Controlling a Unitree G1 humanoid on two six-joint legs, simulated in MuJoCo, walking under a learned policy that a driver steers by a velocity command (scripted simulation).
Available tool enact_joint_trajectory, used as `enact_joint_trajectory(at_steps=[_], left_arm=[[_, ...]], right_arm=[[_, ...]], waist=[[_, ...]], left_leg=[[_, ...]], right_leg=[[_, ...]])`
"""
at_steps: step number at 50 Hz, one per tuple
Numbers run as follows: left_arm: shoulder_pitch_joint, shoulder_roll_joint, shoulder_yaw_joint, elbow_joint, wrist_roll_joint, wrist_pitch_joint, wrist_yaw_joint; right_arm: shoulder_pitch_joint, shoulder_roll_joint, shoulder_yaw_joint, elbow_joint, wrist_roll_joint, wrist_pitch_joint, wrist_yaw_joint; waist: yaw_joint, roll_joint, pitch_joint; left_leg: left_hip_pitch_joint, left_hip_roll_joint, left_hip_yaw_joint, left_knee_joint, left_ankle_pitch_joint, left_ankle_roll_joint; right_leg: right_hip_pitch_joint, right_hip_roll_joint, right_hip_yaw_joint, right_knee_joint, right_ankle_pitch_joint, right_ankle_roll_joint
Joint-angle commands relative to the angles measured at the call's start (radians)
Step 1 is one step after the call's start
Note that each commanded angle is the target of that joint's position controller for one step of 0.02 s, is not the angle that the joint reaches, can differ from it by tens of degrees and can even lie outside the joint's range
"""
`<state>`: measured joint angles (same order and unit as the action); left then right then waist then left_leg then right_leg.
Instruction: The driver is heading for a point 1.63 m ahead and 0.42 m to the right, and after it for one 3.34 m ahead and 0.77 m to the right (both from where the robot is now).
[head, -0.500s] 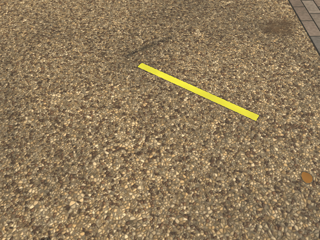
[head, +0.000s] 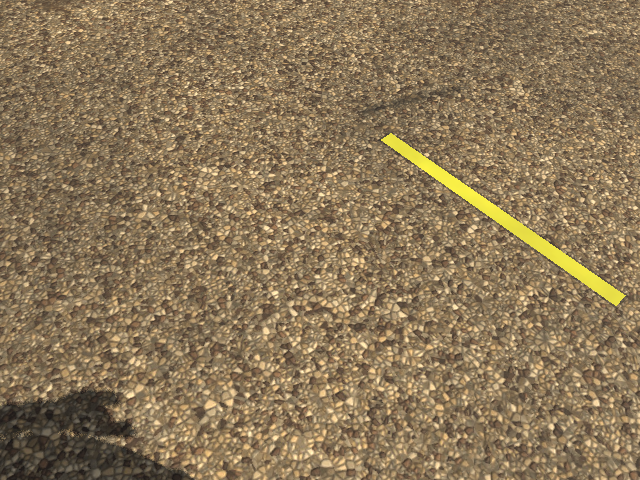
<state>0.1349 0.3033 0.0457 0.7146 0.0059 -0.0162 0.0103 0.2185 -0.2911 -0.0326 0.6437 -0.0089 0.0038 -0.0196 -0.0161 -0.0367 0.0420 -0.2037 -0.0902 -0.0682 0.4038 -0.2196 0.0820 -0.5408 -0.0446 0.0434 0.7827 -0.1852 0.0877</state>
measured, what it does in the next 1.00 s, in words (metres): walks ahead, turning right: right foot, then left foot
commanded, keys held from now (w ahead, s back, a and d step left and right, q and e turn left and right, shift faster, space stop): e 0.16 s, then w+e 0.04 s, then e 0.42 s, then w+e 0.22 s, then w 0.06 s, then w+q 0.10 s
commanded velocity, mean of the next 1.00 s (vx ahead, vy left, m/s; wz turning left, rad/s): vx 0.13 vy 0.00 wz -0.41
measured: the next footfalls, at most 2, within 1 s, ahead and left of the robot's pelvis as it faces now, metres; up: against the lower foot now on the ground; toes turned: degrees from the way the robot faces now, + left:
right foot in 0.12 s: +0.11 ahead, -0.15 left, +0.00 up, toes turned -2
left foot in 0.44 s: +0.13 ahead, +0.10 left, +0.00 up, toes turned -15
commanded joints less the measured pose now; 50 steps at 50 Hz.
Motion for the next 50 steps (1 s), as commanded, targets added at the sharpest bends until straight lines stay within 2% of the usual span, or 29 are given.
enact_joint_trajectory(at_steps=[1, 3, 4, 6, 7, 8, 9, 10, 11, 12, 13, 15, 16, 18, 20, 21, 22, 23, 24, 25, 26, 27, 30, 31, 34, 36, 44, 48, 50], left_arm=[[-0.017, 0.066, 0.011, -0.054, -0.011, -0.007, -0.010], [-0.035, 0.088, 0.019, -0.069, -0.013, -0.006, -0.012], [-0.039, 0.100, 0.023, -0.077, -0.013, -0.006, -0.012], [-0.043, 0.120, 0.029, -0.095, -0.008, -0.010, -0.013], [-0.039, 0.161, 0.039, -0.105, -0.006, -0.012, -0.008], [-0.032, 0.204, 0.053, -0.102, -0.013, -0.009, -0.008], [0.034, 0.167, 0.053, -0.087, -0.028, -0.002, -0.008], [0.096, 0.141, 0.050, -0.071, -0.035, 0.004, -0.007], [0.122, 0.141, 0.049, -0.067, -0.030, 0.007, -0.005], [0.139, 0.151, 0.050, -0.068, -0.017, 0.000, -0.005], [0.140, 0.171, 0.058, -0.073, -0.007, -0.014, -0.003], [0.063, 0.191, 0.069, -0.091, -0.019, -0.019, 0.007], [0.025, 0.186, 0.071, -0.102, -0.027, -0.004, 0.013], [-0.017, 0.189, 0.076, -0.118, -0.029, 0.036, 0.021], [-0.043, 0.184, 0.079, -0.134, -0.037, 0.062, 0.024], [-0.047, 0.164, 0.073, -0.142, -0.041, 0.065, 0.026], [-0.022, 0.115, 0.059, -0.145, -0.032, 0.062, 0.024], [0.008, 0.057, 0.044, -0.164, -0.022, 0.055, 0.024], [0.036, 0.137, 0.069, -0.158, -0.011, 0.041, 0.027], [0.053, 0.176, 0.087, -0.131, -0.020, 0.039, 0.025], [0.080, 0.171, 0.091, -0.100, -0.023, 0.047, 0.029], [0.094, 0.157, 0.091, -0.083, -0.022, 0.053, 0.034], [0.064, 0.119, 0.081, -0.099, -0.032, 0.058, 0.028], [0.037, 0.108, 0.076, -0.112, -0.035, 0.058, 0.025], [-0.031, 0.092, 0.062, -0.151, -0.034, 0.059, 0.010], [-0.051, 0.095, 0.060, -0.168, -0.031, 0.053, -0.002], [-0.142, 0.029, 0.029, -0.211, -0.035, 0.013, -0.040], [-0.148, 0.027, 0.019, -0.205, -0.031, -0.007, -0.053], [-0.054, 0.054, 0.034, -0.172, -0.026, -0.015, -0.055]], right_arm=[[-0.008, -0.120, -0.027, -0.028, -0.014, -0.015, 0.005], [-0.013, -0.134, -0.030, -0.010, -0.012, -0.014, 0.013], [-0.018, -0.149, -0.036, -0.004, -0.002, -0.010, 0.012], [0.009, -0.170, -0.046, 0.015, 0.015, -0.001, 0.003], [0.042, -0.167, -0.048, 0.015, 0.002, -0.005, -0.003], [0.089, -0.158, -0.049, 0.007, -0.013, -0.011, -0.007], [0.059, -0.138, -0.043, 0.000, -0.023, -0.014, -0.012], [0.011, -0.107, -0.038, -0.021, -0.022, -0.012, -0.013], [-0.040, -0.078, -0.033, -0.043, -0.014, -0.008, -0.011], [-0.081, -0.073, -0.033, -0.069, -0.004, -0.005, -0.006], [-0.102, -0.091, -0.038, -0.083, 0.005, -0.006, -0.003], [-0.070, -0.102, -0.043, -0.076, 0.008, -0.010, -0.001], [-0.061, -0.098, -0.043, -0.068, 0.010, -0.012, 0.000], [-0.031, -0.072, -0.037, -0.051, 0.012, -0.016, 0.013], [0.028, -0.065, -0.041, -0.033, 0.013, -0.017, 0.029], [0.057, -0.074, -0.050, -0.023, 0.007, -0.014, 0.030], [0.081, -0.136, -0.068, -0.029, -0.007, -0.009, 0.020], [0.047, -0.242, -0.091, -0.052, -0.029, 0.004, 0.012], [0.025, -0.216, -0.081, -0.076, -0.054, -0.007, 0.011], [-0.028, -0.160, -0.064, -0.087, -0.046, -0.017, 0.006], [-0.072, -0.131, -0.057, -0.089, -0.028, -0.025, 0.003], [-0.093, -0.120, -0.055, -0.090, -0.014, -0.030, -0.003], [-0.051, -0.108, -0.050, -0.074, -0.015, -0.026, -0.020], [-0.030, -0.109, -0.052, -0.067, -0.015, -0.020, -0.024], [0.055, -0.134, -0.066, -0.038, -0.003, -0.011, -0.030], [0.060, -0.150, -0.072, -0.029, 0.002, -0.019, -0.026], [0.110, -0.180, -0.093, 0.039, 0.018, -0.056, 0.008], [0.127, -0.203, -0.091, 0.091, 0.045, -0.057, 0.034], [0.089, -0.223, -0.087, 0.106, 0.068, -0.051, 0.037]], waist=[[-0.011, 0.145, -0.111], [-0.012, 0.143, -0.074], [-0.008, 0.141, -0.057], [-0.001, 0.102, -0.046], [-0.020, 0.039, -0.075], [-0.058, -0.056, -0.125], [-0.015, -0.085, -0.184], [0.012, -0.120, -0.200], [0.033, -0.164, -0.169], [0.052, -0.199, -0.133], [0.065, -0.189, -0.118], [0.022, -0.112, -0.132], [0.013, -0.104, -0.139], [0.005, -0.118, -0.162], [-0.021, -0.119, -0.175], [-0.035, -0.103, -0.171], [-0.026, 0.010, -0.151], [0.005, 0.316, -0.093], [0.008, 0.281, -0.082], [0.031, 0.180, -0.047], [0.048, 0.128, -0.023], [0.048, 0.122, -0.022], [0.016, 0.148, -0.053], [0.000, 0.152, -0.059], [-0.059, 0.149, -0.070], [-0.066, 0.155, -0.042], [-0.090, 0.118, 0.028], [-0.061, 0.131, 0.034], [0.028, 0.126, -0.007]], left_leg=[[0.021, 0.269, -0.106, -0.076, 0.520, 0.125], [0.039, 0.285, -0.123, -0.060, 0.476, 0.129], [0.058, 0.287, -0.129, -0.037, 0.454, 0.126], [0.088, 0.266, -0.126, 0.020, 0.401, 0.086], [0.077, 0.223, -0.096, 0.078, 0.346, 0.051], [0.020, 0.139, -0.024, 0.133, 0.282, 0.002], [-0.026, 0.081, 0.044, 0.192, 0.121, -0.043], [-0.110, 0.036, 0.083, 0.266, -0.089, -0.069], [-0.199, 0.000, 0.076, 0.337, -0.266, -0.077], [-0.299, -0.002, 0.031, 0.433, -0.430, -0.079], [-0.365, 0.020, -0.019, 0.549, -0.486, -0.083], [-0.352, 0.064, -0.040, 0.504, -0.407, -0.096], [-0.303, 0.064, -0.021, 0.419, -0.352, -0.108], [-0.160, 0.033, 0.027, 0.302, -0.216, -0.127], [-0.032, 0.013, 0.061, 0.135, -0.042, -0.122], [0.048, 0.017, 0.069, 0.041, 0.041, -0.108], [0.128, 0.150, -0.054, -0.033, 0.022, -0.060], [0.102, 0.407, -0.384, -0.160, 0.023, 0.079], [0.029, 0.504, -0.487, -0.176, 0.037, 0.188], [0.007, 0.468, -0.397, -0.157, 0.054, 0.182], [0.014, 0.398, -0.281, -0.135, 0.066, 0.135], [0.048, 0.361, -0.211, -0.121, 0.109, 0.108], [0.111, 0.328, -0.065, -0.094, 0.386, 0.124], [0.153, 0.334, -0.047, -0.091, 0.417, 0.133], [0.253, 0.378, -0.084, -0.176, 0.039, 0.150], [0.266, 0.403, -0.099, -0.227, -0.108, 0.149], [0.272, 0.411, 0.050, -0.274, -0.040, 0.129], [0.204, 0.402, 0.083, -0.245, 0.101, 0.131], [0.123, 0.388, 0.111, -0.133, 0.286, 0.104]], right_leg=[[0.179, -0.014, -0.004, -0.100, 0.044, -0.016], [0.183, -0.004, -0.012, -0.153, -0.024, -0.043], [0.176, 0.005, -0.025, -0.193, -0.036, -0.058], [0.210, 0.006, -0.012, -0.317, 0.136, -0.094], [0.269, -0.035, 0.048, -0.294, 0.392, -0.120], [0.351, -0.074, 0.123, -0.251, 0.543, -0.175], [0.407, -0.100, 0.192, -0.268, 0.445, -0.234], [0.454, -0.145, 0.291, -0.307, 0.259, -0.294], [0.462, -0.200, 0.418, -0.370, 0.165, -0.353], [0.482, -0.251, 0.517, -0.425, 0.154, -0.393], [0.498, -0.282, 0.556, -0.442, 0.213, -0.407], [0.471, -0.225, 0.448, -0.412, 0.310, -0.341], [0.441, -0.188, 0.400, -0.408, 0.325, -0.307], [0.357, -0.127, 0.336, -0.391, 0.358, -0.271], [0.291, -0.087, 0.314, -0.361, 0.262, -0.234], [0.233, -0.057, 0.306, -0.335, 0.130, -0.196], [0.112, 0.008, 0.255, -0.220, -0.083, -0.133], [-0.071, 0.165, 0.098, 0.010, -0.383, -0.069], [-0.076, 0.099, 0.130, 0.246, -0.451, -0.045], [-0.087, 0.075, 0.138, 0.341, -0.388, -0.041], [-0.096, 0.060, 0.130, 0.368, -0.323, -0.028], [-0.117, 0.053, 0.124, 0.390, -0.261, -0.015], [-0.110, 0.054, 0.065, 0.421, -0.188, 0.026], [-0.127, 0.047, 0.054, 0.386, -0.179, 0.035], [-0.181, 0.005, 0.033, 0.278, -0.147, 0.039], [-0.198, -0.014, 0.026, 0.224, -0.138, 0.026], [-0.133, -0.043, -0.033, -0.023, -0.102, -0.056], [0.048, 0.004, -0.090, -0.173, -0.138, -0.111], [0.264, 0.046, -0.133, -0.307, -0.051, -0.149]])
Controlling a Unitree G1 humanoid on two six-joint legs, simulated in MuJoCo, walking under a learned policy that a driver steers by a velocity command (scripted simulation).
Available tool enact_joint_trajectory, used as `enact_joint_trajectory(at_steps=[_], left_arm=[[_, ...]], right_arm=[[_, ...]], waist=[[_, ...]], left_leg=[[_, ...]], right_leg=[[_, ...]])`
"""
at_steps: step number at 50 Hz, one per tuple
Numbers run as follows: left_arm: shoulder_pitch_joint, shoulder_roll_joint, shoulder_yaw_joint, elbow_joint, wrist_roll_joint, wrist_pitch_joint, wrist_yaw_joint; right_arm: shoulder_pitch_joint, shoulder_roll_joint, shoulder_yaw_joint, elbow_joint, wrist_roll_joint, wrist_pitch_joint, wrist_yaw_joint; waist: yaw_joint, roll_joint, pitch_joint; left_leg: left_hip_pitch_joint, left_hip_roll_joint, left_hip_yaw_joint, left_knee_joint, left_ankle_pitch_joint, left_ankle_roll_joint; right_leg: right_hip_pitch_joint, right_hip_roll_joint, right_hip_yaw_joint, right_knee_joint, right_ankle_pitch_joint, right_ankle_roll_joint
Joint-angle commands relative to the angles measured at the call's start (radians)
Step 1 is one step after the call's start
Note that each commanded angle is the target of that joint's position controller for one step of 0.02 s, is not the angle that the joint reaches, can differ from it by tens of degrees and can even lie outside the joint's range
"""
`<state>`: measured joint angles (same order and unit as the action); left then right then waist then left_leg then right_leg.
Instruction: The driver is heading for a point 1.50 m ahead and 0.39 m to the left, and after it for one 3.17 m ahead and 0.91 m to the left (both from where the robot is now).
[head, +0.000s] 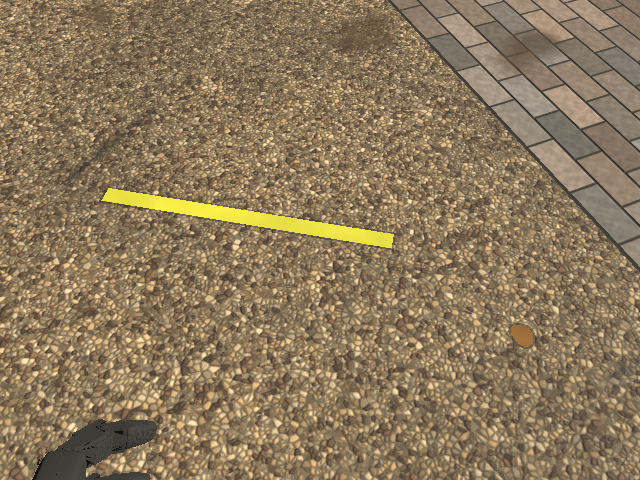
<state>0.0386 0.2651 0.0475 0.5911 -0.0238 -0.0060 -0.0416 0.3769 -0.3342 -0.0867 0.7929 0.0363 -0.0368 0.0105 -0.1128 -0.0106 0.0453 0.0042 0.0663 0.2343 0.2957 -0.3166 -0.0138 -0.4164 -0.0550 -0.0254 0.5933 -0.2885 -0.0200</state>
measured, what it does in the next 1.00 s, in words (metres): walks ahead, turning left: right foot, then left foot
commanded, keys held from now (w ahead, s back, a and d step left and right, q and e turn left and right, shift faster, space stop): w+q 0.60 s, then q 0.32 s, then no key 0.04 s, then e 0.04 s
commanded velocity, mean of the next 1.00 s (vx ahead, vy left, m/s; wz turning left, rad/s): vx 0.37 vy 0.00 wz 0.42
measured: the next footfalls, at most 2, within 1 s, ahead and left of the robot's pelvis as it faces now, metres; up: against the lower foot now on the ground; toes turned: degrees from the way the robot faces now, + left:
right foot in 0.04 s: +0.11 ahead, -0.14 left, +0.00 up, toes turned -2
left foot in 0.54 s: +0.41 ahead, +0.12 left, +0.00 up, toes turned +17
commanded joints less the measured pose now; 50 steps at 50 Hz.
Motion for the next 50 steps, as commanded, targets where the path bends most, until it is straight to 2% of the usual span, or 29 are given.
enact_joint_trajectory(at_steps=[1, 2, 3, 4, 5, 6, 7, 9, 13, 16, 19, 21, 23, 25, 26, 27, 28, 29, 30, 31, 32, 33, 34, 38, 41, 46, 48, 49, 50], left_arm=[[0.173, 0.139, 0.059, -0.002, 0.006, -0.025, 0.005], [0.346, 0.199, 0.084, 0.038, 0.014, -0.020, 0.021], [0.411, 0.297, 0.094, 0.036, 0.032, -0.023, 0.039], [0.374, 0.271, 0.089, 0.018, 0.034, -0.040, 0.039], [0.321, 0.202, 0.066, 0.027, 0.022, -0.051, 0.034], [0.273, 0.146, 0.049, 0.035, 0.012, -0.060, 0.028], [0.220, 0.117, 0.041, 0.038, 0.013, -0.065, 0.024], [0.171, 0.088, 0.037, 0.047, 0.029, -0.086, 0.024], [0.187, 0.102, 0.049, 0.084, 0.038, -0.112, 0.038], [0.203, 0.124, 0.054, 0.103, 0.033, -0.109, 0.048], [0.263, 0.161, 0.065, 0.133, 0.022, -0.098, 0.056], [0.287, 0.177, 0.071, 0.150, 0.013, -0.083, 0.058], [0.285, 0.203, 0.076, 0.154, 0.009, -0.068, 0.063], [0.277, 0.236, 0.082, 0.150, 0.002, -0.050, 0.070], [0.270, 0.246, 0.083, 0.146, -0.004, -0.044, 0.071], [0.255, 0.234, 0.074, 0.136, -0.009, -0.048, 0.073], [0.330, 0.106, 0.037, 0.089, 0.028, -0.065, 0.064], [0.325, 0.094, 0.015, 0.066, 0.023, -0.105, 0.052], [0.200, 0.173, 0.036, 0.036, -0.013, -0.127, 0.040], [0.164, 0.170, 0.031, 0.016, -0.020, -0.138, 0.041], [0.171, 0.162, 0.032, 0.028, 0.004, -0.139, 0.051], [0.191, 0.178, 0.041, 0.039, 0.027, -0.128, 0.057], [0.210, 0.181, 0.044, 0.043, 0.035, -0.112, 0.058], [0.199, 0.117, 0.022, 0.037, 0.047, -0.072, 0.070], [0.114, 0.098, 0.010, 0.018, 0.040, -0.064, 0.067], [0.032, 0.138, 0.024, -0.003, 0.026, -0.066, 0.048], [0.086, 0.150, 0.035, 0.014, 0.030, -0.078, 0.043], [0.122, 0.154, 0.037, 0.024, 0.041, -0.089, 0.043], [0.138, 0.193, 0.038, 0.014, 0.065, -0.095, 0.049]], right_arm=[[-0.070, -0.156, -0.020, -0.034, 0.022, -0.013, 0.006], [-0.098, -0.102, 0.005, -0.047, 0.002, -0.023, 0.005], [-0.111, 0.005, 0.040, -0.110, -0.033, -0.034, 0.007], [-0.096, -0.081, 0.014, -0.098, 0.003, -0.045, 0.000], [-0.109, -0.129, -0.002, -0.106, 0.022, -0.044, 0.003], [-0.112, -0.128, -0.004, -0.101, 0.016, -0.041, 0.005], [-0.114, -0.114, -0.005, -0.090, 0.002, -0.037, 0.002], [-0.071, -0.082, -0.004, -0.063, -0.001, -0.020, 0.003], [-0.099, -0.023, 0.009, -0.076, -0.003, -0.003, 0.002], [-0.202, 0.005, 0.024, -0.115, -0.008, -0.009, 0.018], [-0.313, 0.025, 0.039, -0.163, -0.012, -0.013, 0.041], [-0.358, 0.019, 0.040, -0.193, -0.010, -0.013, 0.055], [-0.361, -0.005, 0.029, -0.214, -0.010, -0.010, 0.063], [-0.268, -0.054, 0.003, -0.208, -0.008, 0.001, 0.062], [-0.153, -0.099, -0.021, -0.188, -0.005, 0.007, 0.055], [0.006, -0.150, -0.053, -0.153, -0.006, 0.017, 0.038], [0.058, -0.257, -0.076, -0.138, -0.007, 0.021, 0.018], [0.042, -0.248, -0.062, -0.177, -0.014, 0.000, 0.024], [0.018, -0.174, -0.042, -0.174, -0.021, -0.015, 0.030], [-0.048, -0.148, -0.032, -0.176, -0.020, -0.024, 0.030], [-0.127, -0.123, -0.025, -0.186, -0.018, -0.028, 0.029], [-0.175, -0.097, -0.017, -0.201, -0.025, -0.028, 0.024], [-0.196, -0.094, -0.015, -0.209, -0.035, -0.026, 0.018], [-0.187, -0.132, -0.027, -0.177, -0.030, -0.017, -0.010], [-0.172, -0.133, -0.028, -0.161, -0.014, 0.016, -0.032], [-0.154, -0.123, -0.026, -0.157, -0.016, 0.051, -0.046], [-0.188, -0.100, -0.018, -0.167, -0.018, 0.051, -0.049], [-0.192, -0.069, -0.007, -0.167, -0.020, 0.047, -0.049], [-0.139, -0.005, 0.015, -0.172, -0.043, 0.039, -0.048]], waist=[[0.192, 0.075, -0.087], [0.275, 0.034, -0.204], [0.260, -0.219, -0.277], [0.266, -0.143, -0.274], [0.233, -0.130, -0.171], [0.198, -0.137, -0.099], [0.167, -0.121, -0.055], [0.117, -0.118, -0.017], [0.103, -0.061, 0.020], [0.135, -0.051, 0.060], [0.175, -0.022, 0.093], [0.181, -0.020, 0.095], [0.156, -0.044, 0.053], [0.088, -0.084, -0.043], [0.021, -0.087, -0.113], [-0.072, -0.051, -0.187], [-0.003, 0.201, -0.270], [0.016, 0.193, -0.445], [-0.025, 0.097, -0.347], [0.021, 0.052, -0.196], [0.079, -0.016, -0.114], [0.113, -0.007, -0.086], [0.136, 0.020, -0.083], [0.146, 0.048, -0.102], [0.113, 0.096, -0.143], [0.085, 0.133, -0.153], [0.120, 0.156, -0.148], [0.140, 0.143, -0.156], [0.118, 0.020, -0.234]], left_leg=[[-0.163, 0.185, -0.147, 0.129, 0.511, 0.167], [-0.332, 0.120, -0.104, 0.367, 0.384, 0.106], [-0.680, -0.020, -0.114, 0.736, -0.229, 0.028], [-0.774, -0.053, -0.307, 0.911, -0.284, 0.019], [-0.811, -0.002, -0.334, 0.937, -0.200, 0.028], [-0.794, 0.034, -0.317, 0.910, -0.114, 0.032], [-0.774, 0.053, -0.317, 0.881, -0.032, 0.025], [-0.691, 0.062, -0.329, 0.866, 0.085, 0.012], [-0.713, 0.050, -0.348, 0.766, 0.206, -0.016], [-0.689, 0.039, -0.300, 0.547, 0.343, -0.007], [-0.700, 0.034, -0.243, 0.422, 0.360, 0.022], [-0.717, 0.023, -0.216, 0.369, 0.319, 0.050], [-0.653, -0.023, -0.167, 0.343, 0.246, 0.086], [-0.499, -0.098, -0.114, 0.357, 0.143, 0.133], [-0.332, -0.133, -0.111, 0.334, 0.131, 0.166], [-0.057, -0.140, -0.163, 0.259, 0.187, 0.209], [0.314, 0.103, -0.607, 0.241, 0.116, 0.349], [0.433, 0.264, -1.090, 0.064, -0.019, 0.483], [0.365, 0.243, -0.989, -0.007, -0.035, 0.415], [0.197, 0.210, -0.847, -0.014, 0.102, 0.375], [0.045, 0.161, -0.725, 0.002, 0.309, 0.337], [-0.064, 0.131, -0.634, 0.002, 0.497, 0.321], [-0.142, 0.110, -0.588, -0.006, 0.616, 0.317], [-0.275, 0.038, -0.452, 0.016, 0.854, 0.292], [-0.289, -0.014, -0.430, 0.064, 0.741, 0.228], [-0.196, 0.025, -0.599, 0.160, 0.506, 0.192], [-0.164, 0.030, -0.638, 0.232, 0.453, 0.166], [-0.171, -0.005, -0.610, 0.297, 0.411, 0.133], [-0.225, -0.081, -0.530, 0.469, 0.213, 0.086]], right_leg=[[0.358, 0.081, -0.066, -0.158, 0.108, -0.067], [0.624, -0.022, 0.059, -0.140, 0.105, -0.102], [0.836, -0.306, 0.488, -0.218, 0.014, -0.204], [0.737, -0.388, 0.642, -0.304, -0.049, -0.282], [0.652, -0.352, 0.489, -0.320, -0.038, -0.254], [0.566, -0.284, 0.365, -0.346, -0.029, -0.215], [0.494, -0.243, 0.295, -0.381, -0.001, -0.190], [0.390, -0.197, 0.167, -0.424, 0.200, -0.158], [0.348, -0.182, 0.010, -0.459, 0.399, -0.152], [0.342, -0.160, -0.080, -0.482, 0.391, -0.133], [0.404, -0.197, -0.121, -0.478, 0.444, -0.131], [0.479, -0.218, -0.145, -0.437, 0.523, -0.123], [0.529, -0.224, -0.174, -0.345, 0.786, -0.106], [0.558, -0.220, -0.189, -0.153, 1.099, -0.089], [0.509, -0.208, -0.194, 0.015, 1.124, -0.075], [0.345, -0.167, -0.207, 0.261, 0.971, -0.039], [-0.089, -0.014, -0.184, 0.654, 0.111, 0.028], [-0.267, 0.122, 0.070, 0.853, -0.327, 0.036], [-0.359, 0.062, 0.155, 0.858, -0.248, 0.018], [-0.358, 0.026, 0.139, 0.775, -0.167, 0.006], [-0.312, -0.012, 0.125, 0.691, -0.123, 0.016], [-0.238, -0.037, 0.121, 0.639, -0.096, 0.030], [-0.176, -0.042, 0.117, 0.620, -0.079, 0.047], [-0.118, 0.003, 0.066, 0.417, 0.032, 0.113], [-0.055, 0.053, 0.062, 0.211, 0.195, 0.128], [-0.023, 0.095, 0.121, -0.007, 0.197, 0.108], [0.034, 0.080, 0.117, -0.107, 0.235, 0.070], [0.120, 0.046, 0.109, -0.198, 0.389, 0.037], [0.284, -0.119, 0.257, -0.193, 0.691, -0.024]])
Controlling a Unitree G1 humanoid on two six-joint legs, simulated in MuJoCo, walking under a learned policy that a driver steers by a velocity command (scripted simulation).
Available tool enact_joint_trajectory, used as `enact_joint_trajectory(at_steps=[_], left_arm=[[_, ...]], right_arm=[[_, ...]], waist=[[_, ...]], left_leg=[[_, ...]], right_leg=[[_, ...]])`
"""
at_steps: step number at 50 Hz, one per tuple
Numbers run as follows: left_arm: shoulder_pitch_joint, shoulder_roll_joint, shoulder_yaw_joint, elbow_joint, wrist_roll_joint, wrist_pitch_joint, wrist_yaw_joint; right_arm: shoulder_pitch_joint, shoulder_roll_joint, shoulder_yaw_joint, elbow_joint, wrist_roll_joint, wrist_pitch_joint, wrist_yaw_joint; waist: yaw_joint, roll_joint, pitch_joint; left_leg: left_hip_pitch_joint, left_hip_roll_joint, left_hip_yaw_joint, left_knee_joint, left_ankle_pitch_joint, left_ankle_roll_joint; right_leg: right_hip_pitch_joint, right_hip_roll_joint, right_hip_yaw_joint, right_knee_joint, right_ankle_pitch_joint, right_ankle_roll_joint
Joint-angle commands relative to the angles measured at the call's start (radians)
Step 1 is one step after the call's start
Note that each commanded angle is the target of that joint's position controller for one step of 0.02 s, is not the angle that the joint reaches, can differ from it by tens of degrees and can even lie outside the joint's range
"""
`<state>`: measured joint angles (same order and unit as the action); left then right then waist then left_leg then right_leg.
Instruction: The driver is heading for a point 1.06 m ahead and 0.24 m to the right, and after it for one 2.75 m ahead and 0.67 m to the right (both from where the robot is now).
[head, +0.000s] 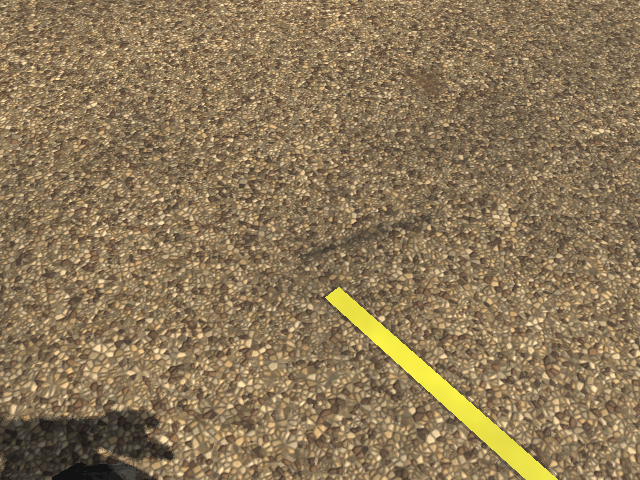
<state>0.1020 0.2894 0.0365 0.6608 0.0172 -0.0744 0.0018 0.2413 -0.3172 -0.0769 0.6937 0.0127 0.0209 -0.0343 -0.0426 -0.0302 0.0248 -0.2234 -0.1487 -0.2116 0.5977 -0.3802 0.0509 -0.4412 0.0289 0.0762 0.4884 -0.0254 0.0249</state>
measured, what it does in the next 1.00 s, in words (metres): walks ahead, turning right: left foot, then right foot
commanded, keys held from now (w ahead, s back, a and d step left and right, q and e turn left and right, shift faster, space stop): e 0.32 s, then w+e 0.50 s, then w+q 0.18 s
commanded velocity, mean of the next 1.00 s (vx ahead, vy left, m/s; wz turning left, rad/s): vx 0.25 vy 0.00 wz -0.31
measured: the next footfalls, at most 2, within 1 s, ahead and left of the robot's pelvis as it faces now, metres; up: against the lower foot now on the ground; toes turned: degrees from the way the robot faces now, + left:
left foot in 0.36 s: +0.09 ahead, +0.12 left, +0.00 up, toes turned -13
right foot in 0.82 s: +0.22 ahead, -0.22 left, +0.00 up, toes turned -26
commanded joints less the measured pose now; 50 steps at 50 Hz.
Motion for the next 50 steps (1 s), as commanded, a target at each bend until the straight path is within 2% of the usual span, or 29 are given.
enact_joint_trajectory(at_steps=[1, 2, 3, 5, 7, 8, 14, 16, 17, 18, 19, 20, 21, 22, 24, 26, 30, 35, 37, 39, 40, 41, 42, 43, 44, 45, 46, 48, 50], left_arm=[[0.055, 0.175, 0.040, -0.053, 0.058, -0.018, 0.004], [0.058, 0.076, 0.018, -0.034, 0.031, -0.014, -0.006], [0.023, 0.023, 0.000, -0.042, 0.007, -0.010, -0.017], [0.003, 0.071, 0.012, -0.030, -0.013, 0.014, -0.030], [-0.009, 0.142, 0.037, -0.034, -0.014, 0.037, -0.019], [0.005, 0.158, 0.046, -0.034, -0.014, 0.046, -0.013], [0.029, 0.158, 0.064, -0.041, -0.033, 0.073, 0.009], [0.016, 0.158, 0.069, -0.043, -0.041, 0.088, 0.019], [0.010, 0.153, 0.070, -0.045, -0.049, 0.098, 0.028], [0.016, 0.137, 0.065, -0.047, -0.048, 0.104, 0.034], [-0.018, 0.099, 0.054, -0.072, -0.041, 0.101, 0.034], [-0.038, 0.095, 0.054, -0.092, -0.047, 0.089, 0.031], [-0.018, 0.141, 0.070, -0.090, -0.036, 0.076, 0.027], [0.031, 0.158, 0.079, -0.059, -0.036, 0.071, 0.018], [0.059, 0.129, 0.073, -0.036, -0.030, 0.067, 0.007], [0.020, 0.096, 0.060, -0.050, -0.037, 0.057, -0.008], [-0.066, 0.074, 0.043, -0.105, -0.041, 0.048, -0.027], [-0.117, 0.065, 0.027, -0.150, -0.045, 0.045, -0.053], [-0.113, 0.078, 0.029, -0.162, -0.048, 0.047, -0.058], [-0.013, 0.109, 0.049, -0.146, -0.043, 0.049, -0.057], [0.126, 0.156, 0.078, -0.105, -0.042, 0.054, -0.050], [0.312, 0.220, 0.111, -0.062, -0.050, 0.063, -0.034], [0.333, 0.343, 0.121, -0.069, -0.048, 0.055, -0.022], [0.347, 0.240, 0.089, -0.079, -0.042, 0.036, -0.026], [0.303, 0.192, 0.071, -0.066, -0.029, 0.021, -0.030], [0.251, 0.165, 0.061, -0.062, -0.029, 0.014, -0.030], [0.187, 0.133, 0.049, -0.062, -0.024, 0.010, -0.031], [0.125, 0.105, 0.040, -0.060, -0.006, -0.004, -0.030], [0.120, 0.109, 0.042, -0.035, -0.007, -0.024, -0.029]], right_arm=[[0.149, 0.011, 0.017, -0.055, -0.021, -0.023, -0.003], [0.220, -0.051, 0.011, -0.017, -0.019, -0.015, -0.001], [0.152, -0.103, -0.003, 0.000, -0.016, 0.003, -0.001], [0.035, -0.108, -0.013, -0.009, -0.025, 0.029, -0.008], [-0.014, -0.078, -0.007, -0.017, -0.017, 0.029, -0.006], [-0.019, -0.061, -0.003, -0.012, -0.013, 0.024, -0.008], [-0.036, -0.051, -0.008, 0.004, -0.003, 0.000, -0.013], [-0.015, -0.046, -0.010, 0.015, -0.002, -0.014, -0.003], [0.018, -0.047, -0.012, 0.026, -0.003, -0.022, 0.004], [0.042, -0.067, -0.018, 0.033, -0.008, -0.028, 0.007], [0.087, -0.139, -0.034, 0.037, -0.032, -0.031, 0.003], [0.073, -0.191, -0.047, 0.032, -0.048, -0.038, 0.008], [0.003, -0.158, -0.035, 0.007, -0.057, -0.055, 0.006], [-0.040, -0.115, -0.024, -0.005, -0.037, -0.067, -0.003], [-0.027, -0.093, -0.015, 0.002, -0.008, -0.079, -0.013], [0.027, -0.092, -0.012, 0.015, -0.012, -0.086, -0.012], [0.087, -0.125, -0.021, 0.033, -0.016, -0.088, 0.000], [0.106, -0.176, -0.039, 0.048, 0.004, -0.088, 0.019], [0.110, -0.189, -0.045, 0.055, 0.016, -0.085, 0.025], [0.079, -0.205, -0.050, 0.053, 0.024, -0.080, 0.026], [0.090, -0.182, -0.042, 0.052, 0.022, -0.081, 0.024], [0.101, -0.146, -0.026, 0.035, 0.000, -0.087, 0.020], [0.149, -0.004, 0.025, -0.039, -0.040, -0.109, 0.030], [0.092, -0.095, 0.008, -0.012, 0.004, -0.135, 0.036], [0.025, -0.148, -0.008, -0.033, 0.041, -0.144, 0.042], [0.009, -0.137, -0.001, -0.029, 0.034, -0.147, 0.037], [0.010, -0.129, -0.003, -0.014, 0.011, -0.143, 0.034], [0.072, -0.108, -0.003, 0.017, 0.009, -0.117, 0.042], [0.090, -0.081, 0.002, 0.035, 0.009, -0.092, 0.043]], waist=[[-0.041, -0.199, -0.236], [-0.055, -0.195, -0.271], [-0.024, -0.107, -0.200], [0.005, -0.070, -0.112], [0.013, -0.111, -0.064], [0.023, -0.124, -0.072], [0.047, -0.140, -0.131], [0.030, -0.138, -0.130], [0.008, -0.128, -0.145], [-0.002, -0.094, -0.143], [-0.017, 0.068, -0.103], [-0.024, 0.277, -0.035], [0.002, 0.239, 0.013], [0.031, 0.193, 0.017], [0.021, 0.160, 0.020], [-0.013, 0.139, 0.038], [-0.059, 0.152, 0.060], [-0.065, 0.160, 0.085], [-0.048, 0.163, 0.085], [0.035, 0.155, 0.022], [0.102, 0.109, -0.074], [0.188, 0.033, -0.184], [0.118, -0.308, -0.286], [0.180, -0.157, -0.352], [0.171, -0.118, -0.205], [0.138, -0.064, -0.139], [0.100, -0.033, -0.088], [0.040, -0.071, -0.061], [0.021, -0.039, -0.033]], left_leg=[[-0.187, 0.003, -0.023, 0.361, -0.287, -0.050], [-0.191, 0.077, -0.046, 0.416, -0.318, -0.094], [-0.198, 0.122, -0.010, 0.428, -0.279, -0.124], [-0.232, 0.143, 0.050, 0.358, -0.200, -0.153], [-0.153, 0.132, 0.099, 0.211, -0.157, -0.153], [-0.129, 0.113, 0.119, 0.164, -0.139, -0.149], [-0.090, 0.094, 0.110, 0.038, -0.031, -0.117], [-0.033, 0.089, 0.126, -0.074, 0.047, -0.097], [0.043, 0.091, 0.144, -0.169, 0.112, -0.075], [0.149, 0.142, 0.120, -0.222, 0.120, -0.039], [0.220, 0.304, -0.060, -0.293, -0.070, 0.053], [0.154, 0.475, -0.314, -0.422, -0.219, 0.165], [0.119, 0.520, -0.339, -0.428, -0.212, 0.191], [0.146, 0.473, -0.257, -0.419, -0.173, 0.155], [0.233, 0.433, -0.151, -0.411, -0.064, 0.115], [0.248, 0.409, -0.054, -0.429, 0.033, 0.109], [0.255, 0.406, 0.062, -0.452, 0.129, 0.118], [0.183, 0.419, 0.185, -0.436, 0.194, 0.104], [0.183, 0.443, 0.205, -0.410, 0.245, 0.094], [0.159, 0.435, 0.274, -0.254, 0.562, 0.062], [0.107, 0.391, 0.349, -0.049, 0.731, 0.028], [-0.094, 0.347, 0.381, 0.240, 0.614, -0.022], [-0.506, 0.173, 0.335, 0.617, -0.163, -0.090], [-0.582, 0.173, 0.132, 0.742, -0.177, -0.077], [-0.650, 0.222, 0.143, 0.756, -0.086, -0.050], [-0.614, 0.269, 0.155, 0.698, 0.001, -0.034], [-0.560, 0.300, 0.152, 0.631, 0.068, -0.036], [-0.441, 0.323, 0.144, 0.580, 0.158, -0.042], [-0.439, 0.315, 0.147, 0.544, 0.213, -0.060]], right_leg=[[0.459, -0.389, 0.442, -0.084, 0.708, -0.264], [0.411, -0.429, 0.583, -0.114, 0.457, -0.335], [0.369, -0.353, 0.486, -0.120, 0.262, -0.301], [0.301, -0.257, 0.403, -0.149, -0.011, -0.232], [0.216, -0.188, 0.330, -0.174, -0.064, -0.196], [0.224, -0.169, 0.315, -0.171, -0.053, -0.196], [0.277, -0.177, 0.392, -0.175, -0.090, -0.220], [0.247, -0.158, 0.391, -0.163, -0.113, -0.203], [0.202, -0.133, 0.376, -0.159, -0.238, -0.180], [0.090, -0.089, 0.341, -0.131, -0.418, -0.139], [-0.117, 0.005, 0.208, 0.032, -0.544, -0.074], [-0.245, 0.108, 0.046, 0.272, -0.526, -0.044], [-0.280, 0.022, 0.090, 0.416, -0.475, -0.034], [-0.294, 0.009, 0.092, 0.477, -0.404, -0.029], [-0.359, -0.020, 0.071, 0.558, -0.309, -0.004], [-0.380, -0.039, 0.029, 0.564, -0.245, 0.015], [-0.353, -0.076, -0.026, 0.420, -0.171, 0.040], [-0.191, -0.088, -0.105, 0.224, -0.172, -0.004], [-0.133, -0.077, -0.129, 0.182, -0.205, -0.042], [0.054, -0.017, -0.179, 0.107, -0.206, -0.094], [0.270, 0.028, -0.191, 0.068, -0.174, -0.127], [0.567, -0.020, -0.068, 0.065, -0.190, -0.172], [0.822, -0.334, 0.551, -0.093, -0.424, -0.356], [0.802, -0.403, 0.727, -0.235, -0.551, -0.384], [0.703, -0.384, 0.570, -0.230, -0.470, -0.339], [0.580, -0.344, 0.439, -0.222, -0.369, -0.307], [0.467, -0.300, 0.335, -0.231, -0.259, -0.283], [0.333, -0.253, 0.207, -0.292, -0.117, -0.266], [0.292, -0.243, 0.107, -0.329, 0.018, -0.265]])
